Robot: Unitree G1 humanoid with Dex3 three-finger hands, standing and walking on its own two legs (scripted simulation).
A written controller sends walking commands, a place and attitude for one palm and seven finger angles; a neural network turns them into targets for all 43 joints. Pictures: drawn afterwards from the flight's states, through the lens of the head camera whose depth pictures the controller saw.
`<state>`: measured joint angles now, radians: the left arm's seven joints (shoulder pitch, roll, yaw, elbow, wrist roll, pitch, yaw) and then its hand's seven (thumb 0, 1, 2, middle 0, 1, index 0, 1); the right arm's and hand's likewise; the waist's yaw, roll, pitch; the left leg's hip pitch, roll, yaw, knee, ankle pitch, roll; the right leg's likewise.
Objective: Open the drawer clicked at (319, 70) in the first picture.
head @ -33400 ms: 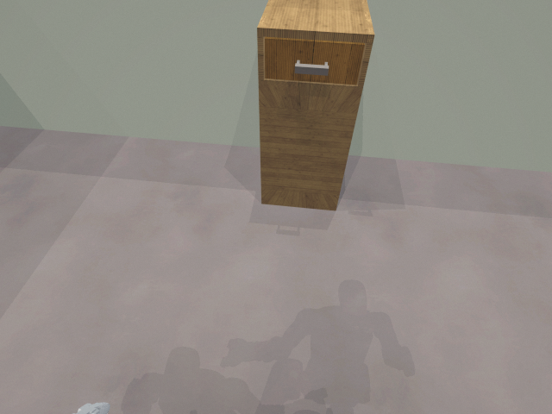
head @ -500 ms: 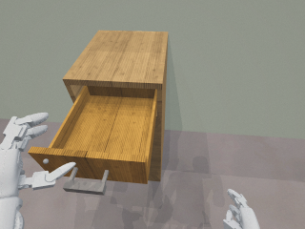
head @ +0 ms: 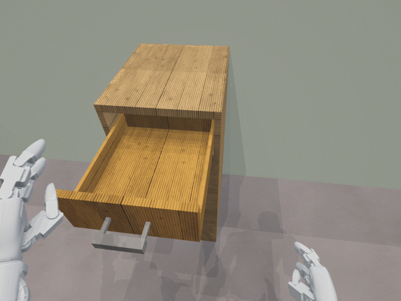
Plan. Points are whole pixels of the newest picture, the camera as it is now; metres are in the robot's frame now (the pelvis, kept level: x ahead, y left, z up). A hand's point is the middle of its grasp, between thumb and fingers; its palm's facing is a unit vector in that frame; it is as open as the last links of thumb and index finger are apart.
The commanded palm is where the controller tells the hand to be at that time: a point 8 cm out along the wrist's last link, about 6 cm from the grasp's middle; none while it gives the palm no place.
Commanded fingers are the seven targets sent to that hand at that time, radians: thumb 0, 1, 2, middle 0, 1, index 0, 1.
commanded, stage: draw the hand back to the body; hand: left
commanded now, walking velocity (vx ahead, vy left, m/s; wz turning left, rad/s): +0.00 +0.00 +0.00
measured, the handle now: (123, 233) +0.25 +0.22 -0.03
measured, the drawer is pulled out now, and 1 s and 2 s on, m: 0.30 0.30 0.30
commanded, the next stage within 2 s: step back with the hand held close in 0.02 s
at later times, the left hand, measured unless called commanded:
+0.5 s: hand (47, 238) +0.16 +0.25 +0.14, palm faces +0.34 -0.80 -0.49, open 7.4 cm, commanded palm +0.09 +0.29 +0.17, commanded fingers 0.00 0.90 0.90 -0.20 -0.30 -0.20 -0.30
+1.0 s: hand out of the picture +0.07 +0.22 +0.15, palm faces +0.43 -0.77 -0.46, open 7.4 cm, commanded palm +0.00 +0.27 +0.17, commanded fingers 0.00 0.90 0.90 -0.20 -0.30 -0.20 -0.30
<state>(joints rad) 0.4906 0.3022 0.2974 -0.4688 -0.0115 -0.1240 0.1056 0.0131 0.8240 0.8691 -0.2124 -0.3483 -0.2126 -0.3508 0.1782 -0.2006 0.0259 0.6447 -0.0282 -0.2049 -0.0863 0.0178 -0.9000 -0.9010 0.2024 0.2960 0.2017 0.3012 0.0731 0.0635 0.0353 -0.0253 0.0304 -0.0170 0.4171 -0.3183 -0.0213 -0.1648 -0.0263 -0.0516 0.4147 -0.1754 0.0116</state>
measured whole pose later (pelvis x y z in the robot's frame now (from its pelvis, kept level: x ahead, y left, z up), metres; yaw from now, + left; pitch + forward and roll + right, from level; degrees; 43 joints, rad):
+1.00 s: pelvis -0.12 -0.02 -0.02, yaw +2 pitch +0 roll +1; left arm 0.62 0.37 0.37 -0.58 0.01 -0.21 0.18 0.02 0.89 0.90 -0.21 -0.30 -0.21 -0.31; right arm 0.27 -0.21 -0.01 0.57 -0.04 -0.14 -0.09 0.02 -0.90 -0.90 0.20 0.30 0.20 0.30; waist -0.03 -0.01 -0.03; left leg -0.45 0.01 -0.04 0.73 -0.38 -0.02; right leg -0.46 0.01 0.00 0.63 -0.14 -0.02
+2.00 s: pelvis -0.27 -0.05 -0.01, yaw +3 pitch -2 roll +1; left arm 0.61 0.35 0.34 -0.54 0.01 -0.23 0.16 0.02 0.89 0.90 -0.21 -0.30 -0.21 -0.31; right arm 0.28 -0.19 0.02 0.62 -0.02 -0.14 -0.08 0.02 -0.90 -0.90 0.20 0.30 0.20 0.30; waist -0.03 -0.03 -0.04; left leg -0.24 0.01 0.06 0.53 -0.26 0.02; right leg -0.36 0.01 -0.05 0.54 -0.23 -0.02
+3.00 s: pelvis -0.24 -0.03 +0.00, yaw +3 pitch -3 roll +1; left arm 0.17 0.22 0.01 1.10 0.02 0.00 0.03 0.01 0.91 0.90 -0.20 -0.30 -0.20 -0.30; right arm 0.27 -0.19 -0.01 1.10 -0.02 0.00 -0.02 0.01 -0.90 -0.90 0.20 0.30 0.20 0.30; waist -0.02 0.03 0.05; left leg -0.10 -0.02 0.06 0.39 -0.23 0.02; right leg -0.22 0.00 -0.04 0.40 -0.12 -0.03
